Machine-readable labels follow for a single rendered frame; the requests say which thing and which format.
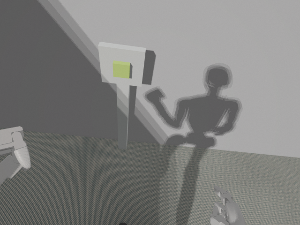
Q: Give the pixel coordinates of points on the panel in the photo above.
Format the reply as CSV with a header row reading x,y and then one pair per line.
x,y
109,52

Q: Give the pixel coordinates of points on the right robot hand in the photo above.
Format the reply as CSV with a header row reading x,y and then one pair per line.
x,y
230,214

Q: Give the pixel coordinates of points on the left robot hand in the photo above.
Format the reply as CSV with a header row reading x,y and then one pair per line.
x,y
11,142

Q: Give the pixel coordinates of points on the button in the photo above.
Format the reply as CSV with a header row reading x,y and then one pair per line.
x,y
121,69

